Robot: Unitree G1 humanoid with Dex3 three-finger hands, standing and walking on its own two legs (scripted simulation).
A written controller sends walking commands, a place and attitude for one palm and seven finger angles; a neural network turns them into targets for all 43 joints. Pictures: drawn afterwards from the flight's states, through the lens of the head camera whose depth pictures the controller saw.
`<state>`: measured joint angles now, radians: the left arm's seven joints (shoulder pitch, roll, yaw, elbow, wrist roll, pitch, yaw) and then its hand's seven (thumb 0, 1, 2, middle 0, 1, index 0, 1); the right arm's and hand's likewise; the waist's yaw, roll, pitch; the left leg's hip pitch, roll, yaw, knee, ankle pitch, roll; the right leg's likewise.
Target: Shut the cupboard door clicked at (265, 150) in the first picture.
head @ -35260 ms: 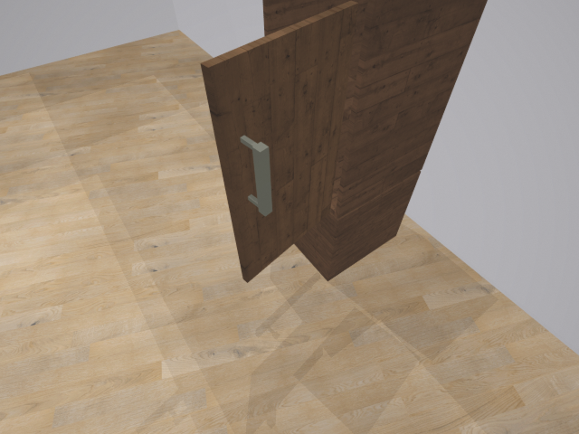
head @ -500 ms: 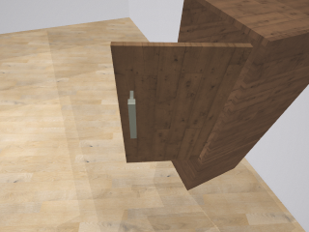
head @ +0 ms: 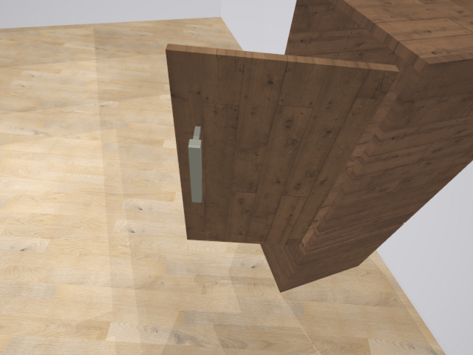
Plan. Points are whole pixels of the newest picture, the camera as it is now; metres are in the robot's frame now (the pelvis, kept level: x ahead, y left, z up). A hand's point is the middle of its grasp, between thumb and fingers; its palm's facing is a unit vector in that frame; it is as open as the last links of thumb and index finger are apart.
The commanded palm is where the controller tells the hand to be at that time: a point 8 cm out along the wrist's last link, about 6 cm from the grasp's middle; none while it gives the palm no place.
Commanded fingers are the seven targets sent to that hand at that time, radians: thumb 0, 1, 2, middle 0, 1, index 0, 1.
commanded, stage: shuffle to correct the standing spot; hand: left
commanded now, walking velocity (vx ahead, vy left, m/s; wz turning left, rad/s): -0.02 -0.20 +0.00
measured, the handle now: (197, 166) +0.44 +0.11 +0.04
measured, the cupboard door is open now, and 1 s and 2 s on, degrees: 70 70 70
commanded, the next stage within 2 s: come to a stop and stand still in 0.36 s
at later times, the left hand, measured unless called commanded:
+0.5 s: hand out of the picture -0.01 +0.08 -0.19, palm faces +0.04 -0.99 -0.12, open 7.4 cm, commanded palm none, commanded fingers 0.00 0.90 0.90 -0.20 -0.30 -0.20 -0.30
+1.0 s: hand out of the picture -0.01 +0.05 -0.17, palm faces +0.09 -0.98 -0.20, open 7.3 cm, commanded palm none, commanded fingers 0.00 0.90 0.90 -0.20 -0.30 -0.20 -0.30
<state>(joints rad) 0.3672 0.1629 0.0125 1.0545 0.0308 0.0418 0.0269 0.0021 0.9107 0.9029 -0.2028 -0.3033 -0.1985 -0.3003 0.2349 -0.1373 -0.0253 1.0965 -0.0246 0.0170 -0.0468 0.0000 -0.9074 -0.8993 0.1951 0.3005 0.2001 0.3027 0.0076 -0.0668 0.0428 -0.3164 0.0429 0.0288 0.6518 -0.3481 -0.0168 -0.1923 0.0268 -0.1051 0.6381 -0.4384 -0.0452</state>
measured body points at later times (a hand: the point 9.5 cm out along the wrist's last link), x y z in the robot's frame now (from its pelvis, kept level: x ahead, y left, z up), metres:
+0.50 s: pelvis -0.01 -0.09 +0.00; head +0.02 -0.04 +0.45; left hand -0.01 +0.13 -0.18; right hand +0.07 -0.32 -0.13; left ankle -0.03 -0.02 -0.72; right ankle -0.05 -0.16 -0.69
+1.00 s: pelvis -0.03 -0.13 +0.01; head +0.00 -0.12 +0.45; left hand -0.01 +0.10 -0.16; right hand +0.02 -0.38 -0.14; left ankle -0.03 -0.04 -0.72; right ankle -0.01 -0.31 -0.72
